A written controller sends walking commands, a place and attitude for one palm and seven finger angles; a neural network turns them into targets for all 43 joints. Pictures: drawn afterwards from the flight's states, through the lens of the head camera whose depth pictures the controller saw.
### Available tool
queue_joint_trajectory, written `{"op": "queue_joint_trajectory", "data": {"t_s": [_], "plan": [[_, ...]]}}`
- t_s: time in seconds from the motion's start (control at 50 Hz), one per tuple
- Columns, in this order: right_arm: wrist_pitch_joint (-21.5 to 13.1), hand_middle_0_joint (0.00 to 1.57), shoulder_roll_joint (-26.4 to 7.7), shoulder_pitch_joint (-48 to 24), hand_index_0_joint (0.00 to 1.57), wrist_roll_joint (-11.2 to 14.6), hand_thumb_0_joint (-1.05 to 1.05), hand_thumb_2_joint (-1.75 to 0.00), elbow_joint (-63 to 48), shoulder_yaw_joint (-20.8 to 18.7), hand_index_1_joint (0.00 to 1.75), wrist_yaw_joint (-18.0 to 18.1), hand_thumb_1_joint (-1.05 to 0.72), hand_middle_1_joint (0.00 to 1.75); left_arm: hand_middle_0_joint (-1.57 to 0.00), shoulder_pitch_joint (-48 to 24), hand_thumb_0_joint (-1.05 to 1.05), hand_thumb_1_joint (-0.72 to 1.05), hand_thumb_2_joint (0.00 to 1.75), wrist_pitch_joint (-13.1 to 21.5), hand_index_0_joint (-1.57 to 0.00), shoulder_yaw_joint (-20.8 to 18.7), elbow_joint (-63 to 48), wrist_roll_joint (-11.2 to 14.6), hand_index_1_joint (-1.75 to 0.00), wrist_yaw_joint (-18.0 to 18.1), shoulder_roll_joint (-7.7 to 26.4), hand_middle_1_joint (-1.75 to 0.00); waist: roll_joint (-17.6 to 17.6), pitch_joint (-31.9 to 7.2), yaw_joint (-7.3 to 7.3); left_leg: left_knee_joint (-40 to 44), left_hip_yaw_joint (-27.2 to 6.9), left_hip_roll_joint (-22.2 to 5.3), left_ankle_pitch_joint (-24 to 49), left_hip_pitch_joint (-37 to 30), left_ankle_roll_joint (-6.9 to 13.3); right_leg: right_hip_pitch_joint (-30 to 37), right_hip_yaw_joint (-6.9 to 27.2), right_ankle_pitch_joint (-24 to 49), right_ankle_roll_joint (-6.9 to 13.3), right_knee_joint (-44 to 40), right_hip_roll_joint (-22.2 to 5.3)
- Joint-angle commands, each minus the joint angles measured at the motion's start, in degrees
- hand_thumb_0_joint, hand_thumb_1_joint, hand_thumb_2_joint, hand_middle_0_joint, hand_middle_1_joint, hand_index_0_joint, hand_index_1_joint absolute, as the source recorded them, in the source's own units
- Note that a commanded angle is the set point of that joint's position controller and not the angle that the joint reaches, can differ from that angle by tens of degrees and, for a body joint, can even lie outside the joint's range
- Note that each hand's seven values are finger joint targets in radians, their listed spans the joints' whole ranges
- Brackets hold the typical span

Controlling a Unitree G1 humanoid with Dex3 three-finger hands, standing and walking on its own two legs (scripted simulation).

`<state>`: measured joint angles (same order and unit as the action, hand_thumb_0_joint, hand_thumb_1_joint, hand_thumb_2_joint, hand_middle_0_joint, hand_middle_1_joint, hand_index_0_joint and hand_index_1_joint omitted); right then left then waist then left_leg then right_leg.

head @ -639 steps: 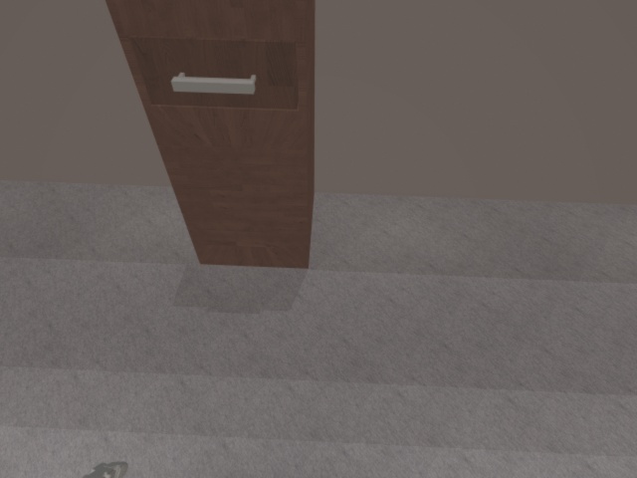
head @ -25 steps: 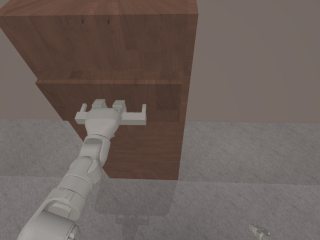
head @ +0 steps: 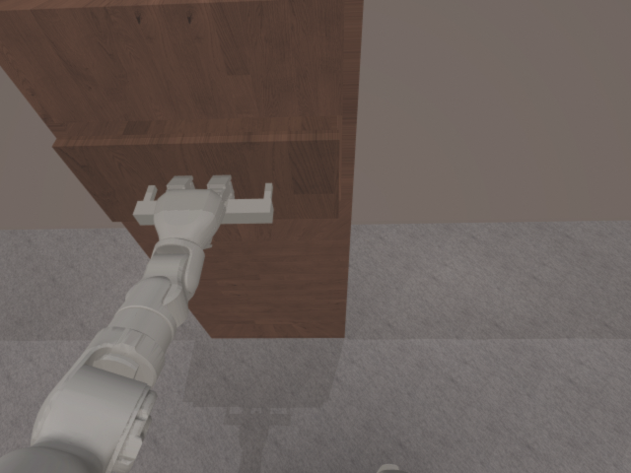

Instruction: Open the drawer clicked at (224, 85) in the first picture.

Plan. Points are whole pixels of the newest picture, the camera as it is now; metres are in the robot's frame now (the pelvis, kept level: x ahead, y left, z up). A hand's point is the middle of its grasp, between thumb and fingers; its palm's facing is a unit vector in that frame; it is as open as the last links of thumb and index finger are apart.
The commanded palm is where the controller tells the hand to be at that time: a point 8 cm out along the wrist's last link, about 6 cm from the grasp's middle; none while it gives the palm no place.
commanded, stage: pull the drawer open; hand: left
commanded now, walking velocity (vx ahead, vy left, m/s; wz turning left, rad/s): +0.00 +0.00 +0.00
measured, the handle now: (207, 201) +0.48 +0.17 +0.04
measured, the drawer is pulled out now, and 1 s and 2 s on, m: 0.04 0.14 0.30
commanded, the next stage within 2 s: none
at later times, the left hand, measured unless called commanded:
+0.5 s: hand (199, 263) +0.39 +0.17 +0.02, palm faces +0.02 -0.08 -1.00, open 5.7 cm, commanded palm +0.34 +0.17 +0.07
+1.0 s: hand (192, 292) +0.34 +0.17 +0.02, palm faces -0.01 -0.06 -1.00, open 5.9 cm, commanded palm +0.32 +0.17 +0.07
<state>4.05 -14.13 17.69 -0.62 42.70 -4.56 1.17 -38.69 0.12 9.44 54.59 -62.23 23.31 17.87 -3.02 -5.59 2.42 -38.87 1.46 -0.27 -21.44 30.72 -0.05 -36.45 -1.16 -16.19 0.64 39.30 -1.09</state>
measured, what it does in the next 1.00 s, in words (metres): stands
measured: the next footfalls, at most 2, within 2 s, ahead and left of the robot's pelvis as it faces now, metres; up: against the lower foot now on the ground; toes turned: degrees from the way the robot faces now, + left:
none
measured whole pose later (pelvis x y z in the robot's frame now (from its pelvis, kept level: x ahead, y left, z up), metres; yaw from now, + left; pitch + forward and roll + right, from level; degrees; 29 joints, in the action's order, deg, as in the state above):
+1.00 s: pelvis +0.02 -0.01 +0.01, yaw +1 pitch +7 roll +1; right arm 4.5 -11.8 6.2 -0.7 37.1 -1.5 0.4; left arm -12.6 -4.7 15.9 23.1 -61.9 17.9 15.3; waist -3.3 -4.6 -4.2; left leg -36.1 0.3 -0.1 -22.3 21.2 -0.6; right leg -27.2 -2.3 -18.4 1.0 38.2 -1.3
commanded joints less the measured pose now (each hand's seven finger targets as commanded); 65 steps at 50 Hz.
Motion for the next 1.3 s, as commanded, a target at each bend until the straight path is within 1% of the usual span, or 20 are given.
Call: {"op": "queue_joint_trajectory", "data": {"t_s": [0.0,0.04,0.12,0.22,0.3,0.34,0.4,0.46,0.6,0.64,0.7,0.72,0.8,0.86,0.92,0.98,1.0,1.06,1.14,1.28], "plan": [[-2.0,0.2,-7.1,1.5,0.2,-0.1,0.0,-0.9,-5.4,-2.2,0.3,0.4,-0.9,0.3,-0.4,-28.4,0.0,0.9,0.9,1.3,-0.4,-1.7,-12.4,-0.3,-1.35,2.6,6.5,-1.35,4.2,-22.5,2.5,4.0,0.6,2.0,15.8,-5.7,1.5,15.3,0.6,13.5,1.7,-4.3,2.4],[-2.1,0.2,-7.2,1.5,0.2,0.1,0.0,-0.9,-5.2,-2.0,0.3,0.5,-0.9,0.3,-0.4,-28.3,0.0,0.9,0.9,1.1,-0.4,-1.5,-11.0,-0.1,-1.35,2.6,6.6,-1.35,4.4,-20.6,2.62,4.7,0.7,2.0,13.6,-4.9,1.6,14.5,0.5,11.6,1.5,-4.8,2.4],[-2.3,0.2,-7.4,1.8,0.2,0.1,0.0,-0.9,-5.1,-2.0,0.3,0.7,-0.9,0.3,-0.4,-29.2,0.0,0.9,0.9,1.5,-0.4,-2.3,-11.1,-0.2,-1.35,2.5,8.1,-1.35,3.2,-22.1,2.4,4.7,0.7,2.1,14.5,-5.4,1.7,15.1,0.8,12.3,1.7,-4.6,2.4],[-2.2,0.2,-6.8,0.2,0.2,0.3,0.0,-0.9,-7.5,-2.1,0.3,0.1,-0.9,0.3,-0.4,-15.7,0.0,0.9,0.9,2.2,-0.4,-2.0,-14.0,1.3,-1.35,1.3,4.5,-1.35,4.1,-23.3,-0.82,4.8,1.2,1.8,19.4,-6.7,1.5,18.5,0.3,17.0,1.9,-4.0,2.5],[-1.9,0.2,-6.9,-2.0,0.2,0.6,0.0,-0.9,-9.8,-2.4,0.3,-0.8,-0.9,0.3,-0.4,-5.1,0.0,0.9,0.9,1.8,-0.4,-3.0,-23.7,1.6,-1.35,0.9,4.5,-1.35,3.0,-24.9,-3.14,4.6,0.9,1.2,27.3,-9.5,1.2,20.4,0.1,21.2,2.2,-3.4,2.7],[-1.8,0.2,-6.4,-3.3,0.2,0.9,0.0,-0.9,-10.8,-2.4,0.3,-1.6,-0.9,0.3,-0.4,1.3,0.0,0.9,0.9,0.6,-0.4,-0.6,-29.1,2.2,-1.35,0.7,1.1,-1.35,3.1,-23.2,-3.17,4.2,0.9,0.7,31.3,-11.0,1.2,19.7,-0.3,23.5,1.9,-3.3,2.7],[-1.4,0.2,-6.7,-5.7,0.2,1.2,0.0,-0.9,-11.7,-2.0,0.3,-2.0,-0.9,0.3,-0.4,6.1,0.0,0.9,0.9,-1.6,-0.4,-0.7,-34.5,1.9,-1.35,0.6,1.7,-1.35,5.1,-20.3,-3.28,5.0,0.8,0.5,30.1,-11.1,1.1,20.0,-0.4,22.3,1.9,-3.9,2.7],[-1.1,0.2,-6.2,-7.8,0.2,1.1,0.0,-0.9,-12.5,-1.6,0.3,-2.2,-0.9,0.3,-0.4,10.4,0.0,0.9,0.9,-3.9,-0.4,0.8,-40.7,1.1,-1.35,0.5,0.7,-1.35,3.5,-19.2,-3.77,5.2,0.7,0.2,32.2,-13.2,0.9,19.9,-0.7,22.7,1.8,-3.8,2.6],[-0.6,0.2,-5.2,-12.6,0.2,0.7,0.0,-0.9,-14.6,-0.6,0.3,-3.0,-0.9,0.3,-0.4,23.8,0.0,0.9,0.9,-6.2,-0.4,1.4,-54.0,1.0,-1.35,-1.7,1.0,-1.35,3.7,-19.3,-5.7,4.8,0.4,-0.1,39.5,-17.2,0.3,23.1,-0.6,27.1,1.9,-3.2,2.3],[-0.2,0.2,-5.1,-12.4,0.2,0.4,0.0,-0.9,-12.1,0.1,0.3,-1.9,-0.9,0.3,-0.4,6.9,0.0,0.9,0.9,-6.4,-0.4,3.2,-50.4,-0.6,-1.35,-1.4,1.7,-1.35,4.2,-13.9,-1.74,4.4,-0.1,0.4,33.0,-16.1,0.2,17.8,-1.0,23.4,1.6,-3.8,2.3],[-0.5,0.2,-4.7,-12.8,0.2,0.0,0.0,-0.9,-12.1,0.2,0.3,-1.3,-0.9,0.3,-0.4,9.1,0.0,0.9,0.9,-6.2,-0.4,2.8,-48.4,-1.8,-1.35,-1.4,1.9,-1.35,3.3,-15.0,-3.56,4.7,0.4,1.1,30.5,-16.5,0.1,18.7,-0.8,21.6,2.1,-4.1,2.5],[-0.7,0.2,-4.3,-13.0,0.2,0.1,0.0,-0.9,-12.3,0.3,0.3,-1.3,-0.9,0.3,-0.4,8.5,0.0,0.9,0.9,-6.2,-0.4,4.5,-48.5,-1.5,-1.35,-1.7,0.3,-1.35,2.5,-16.4,-3.44,4.4,0.4,1.3,30.1,-17.0,0.2,19.0,-0.9,21.7,2.0,-3.8,2.2],[-0.6,0.2,-4.3,-13.4,0.2,-0.1,0.0,-0.9,-12.1,0.4,0.3,-0.8,-0.9,0.3,-0.4,7.3,0.0,0.9,0.9,-5.2,-0.4,2.9,-47.6,-0.5,-1.35,-2.8,2.2,-1.35,4.4,-17.7,-3.76,4.1,0.5,1.7,30.2,-16.4,0.3,21.1,-0.4,24.1,1.9,-3.7,2.1],[-1.0,0.2,-3.9,-13.7,0.2,-0.2,0.0,-0.9,-12.1,0.7,0.3,-0.6,-0.9,0.3,-0.4,7.1,0.0,0.9,0.9,-4.2,-0.4,3.4,-45.7,0.0,-1.35,-3.3,1.2,-1.35,4.5,-15.2,-3.65,4.6,0.5,1.9,27.3,-14.7,0.4,20.1,-0.6,22.6,1.8,-3.9,1.9],[-1.3,0.2,-4.0,-13.2,0.2,-0.3,0.0,-0.9,-12.2,0.6,0.3,-0.4,-0.9,0.3,-0.4,5.9,0.0,0.9,0.9,-3.2,-0.4,2.4,-45.9,-0.1,-1.35,-3.0,2.4,-1.35,4.7,-17.1,-3.72,4.4,0.7,2.1,26.0,-14.4,0.6,21.1,0.0,22.7,1.7,-4.0,1.7],[-1.6,0.2,-4.0,-13.0,0.2,-0.2,0.0,-0.9,-11.8,0.7,0.3,-0.1,-0.9,0.3,-0.4,5.8,0.0,0.9,0.9,-2.4,-0.4,1.5,-43.4,-0.2,-1.35,-2.7,3.0,-1.35,5.6,-15.1,-3.59,5.0,0.7,2.3,21.8,-12.1,0.6,20.5,0.2,19.9,1.7,-4.5,1.7],[-1.7,0.2,-4.3,-12.8,0.2,-0.2,0.0,-0.9,-12.1,0.5,0.3,-0.1,-0.9,0.3,-0.4,8.3,0.0,0.9,0.9,-2.2,-0.4,-0.1,-43.5,-0.2,-1.35,-2.5,4.2,-1.35,5.6,-15.9,-4.58,5.4,0.9,2.3,22.1,-12.0,0.6,21.6,0.5,19.5,1.8,-4.7,1.8],[-2.1,0.2,-4.1,-13.1,0.2,-0.2,0.0,-0.9,-12.9,0.2,0.3,-0.5,-0.9,0.3,-0.4,13.4,0.0,0.9,0.9,-1.8,-0.4,0.9,-45.4,0.5,-1.35,-2.4,2.4,-1.35,4.3,-16.8,-5.4,5.9,1.3,2.4,21.3,-11.5,0.7,23.1,0.9,19.4,1.8,-4.8,1.6],[-2.5,0.2,-4.5,-13.7,0.2,0.0,0.0,-0.9,-14.1,-0.1,0.3,-1.0,-0.9,0.3,-0.4,24.6,0.0,0.9,0.9,-1.4,-0.4,-2.9,-49.9,2.0,-1.35,-2.2,4.5,-1.35,5.6,-17.1,-7.16,6.8,1.6,2.2,22.0,-9.7,0.8,26.5,1.7,21.8,1.8,-4.8,1.4],[-2.9,0.2,-4.5,-15.4,0.2,0.0,0.0,-0.9,-16.1,-0.4,0.3,-2.7,-0.9,0.3,-0.4,42.5,0.0,0.9,0.9,-2.4,-0.4,-3.5,-63.1,1.5,-1.35,-0.7,3.8,-1.35,4.1,-13.9,-7.89,6.9,2.1,1.7,22.3,-9.8,0.6,24.5,2.0,19.3,2.1,-4.4,2.0]]}}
